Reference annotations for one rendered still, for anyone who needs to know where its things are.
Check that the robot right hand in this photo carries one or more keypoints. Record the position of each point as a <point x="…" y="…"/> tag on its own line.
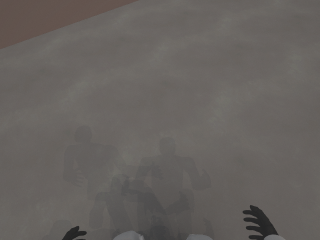
<point x="266" y="228"/>

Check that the robot left thigh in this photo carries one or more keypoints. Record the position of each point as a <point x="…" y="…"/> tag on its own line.
<point x="129" y="235"/>

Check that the robot left hand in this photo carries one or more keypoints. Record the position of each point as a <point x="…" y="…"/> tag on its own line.
<point x="73" y="233"/>

